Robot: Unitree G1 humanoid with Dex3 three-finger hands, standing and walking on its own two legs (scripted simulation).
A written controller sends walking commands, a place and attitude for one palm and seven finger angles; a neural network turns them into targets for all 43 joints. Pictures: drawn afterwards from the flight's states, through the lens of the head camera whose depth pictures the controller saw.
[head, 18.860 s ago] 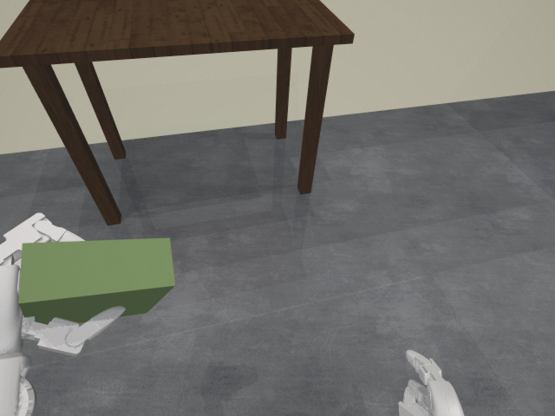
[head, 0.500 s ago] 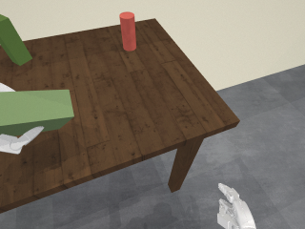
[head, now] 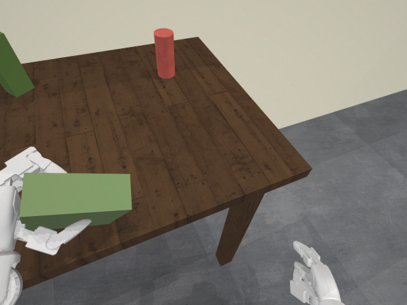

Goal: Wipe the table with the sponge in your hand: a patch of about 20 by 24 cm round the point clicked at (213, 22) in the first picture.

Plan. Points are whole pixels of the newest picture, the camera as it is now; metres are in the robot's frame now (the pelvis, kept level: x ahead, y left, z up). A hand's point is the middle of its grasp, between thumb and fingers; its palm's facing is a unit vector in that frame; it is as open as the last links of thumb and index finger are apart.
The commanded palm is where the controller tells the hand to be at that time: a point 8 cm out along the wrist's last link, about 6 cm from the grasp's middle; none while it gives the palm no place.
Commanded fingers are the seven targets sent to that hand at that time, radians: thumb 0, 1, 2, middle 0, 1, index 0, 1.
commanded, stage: look again from close up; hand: left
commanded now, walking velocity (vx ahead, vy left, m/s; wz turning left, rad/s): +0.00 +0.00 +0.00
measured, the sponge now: (90, 203) +0.23 +0.20 +0.12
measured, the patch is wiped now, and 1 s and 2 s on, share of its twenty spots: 0.00 0.00 0.00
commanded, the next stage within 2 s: come to a stop and stand still in 0.12 s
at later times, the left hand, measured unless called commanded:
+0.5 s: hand (43, 206) +0.20 +0.24 +0.16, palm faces +0.35 -0.86 -0.38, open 9.5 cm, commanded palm +0.14 +0.29 +0.18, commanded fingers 0.00 0.10 1.30 -1.20 -1.60 -1.20 -1.60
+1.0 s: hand (54, 209) +0.21 +0.24 +0.15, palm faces +0.37 -0.86 -0.35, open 9.5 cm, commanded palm +0.15 +0.27 +0.18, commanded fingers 0.00 0.10 1.30 -1.20 -1.60 -1.20 -1.60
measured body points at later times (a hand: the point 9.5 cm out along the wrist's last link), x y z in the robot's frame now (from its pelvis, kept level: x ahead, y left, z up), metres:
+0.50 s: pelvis -0.02 +0.01 +0.00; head -0.01 +0.01 +0.45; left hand +0.18 +0.29 +0.19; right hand +0.15 -0.20 -0.08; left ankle -0.03 +0.09 -0.74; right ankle +0.04 -0.12 -0.74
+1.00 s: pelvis -0.01 -0.01 +0.00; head +0.01 +0.01 +0.45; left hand +0.18 +0.28 +0.17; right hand +0.18 -0.23 -0.06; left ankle -0.03 +0.09 -0.74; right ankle +0.04 -0.12 -0.74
